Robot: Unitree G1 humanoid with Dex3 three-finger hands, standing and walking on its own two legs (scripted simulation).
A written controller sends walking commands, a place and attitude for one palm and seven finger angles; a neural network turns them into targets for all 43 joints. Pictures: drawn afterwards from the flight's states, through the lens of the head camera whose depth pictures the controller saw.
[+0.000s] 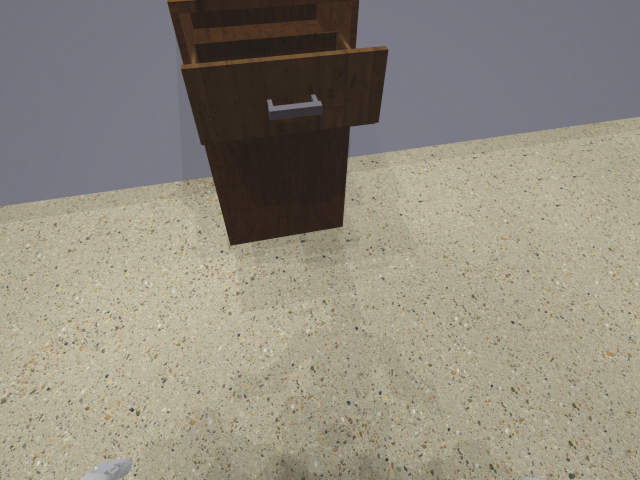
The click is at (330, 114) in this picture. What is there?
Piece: drawer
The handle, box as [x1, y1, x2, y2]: [267, 94, 322, 119]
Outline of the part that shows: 322,105 320,101 317,100 314,94 311,95 311,102 273,106 271,100 267,100 270,119 322,113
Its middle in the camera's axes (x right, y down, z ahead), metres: -0.06 -0.29 +0.86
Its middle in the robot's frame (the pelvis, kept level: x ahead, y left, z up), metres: +0.84 +0.11 +0.03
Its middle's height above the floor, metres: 0.80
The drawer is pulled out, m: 0.30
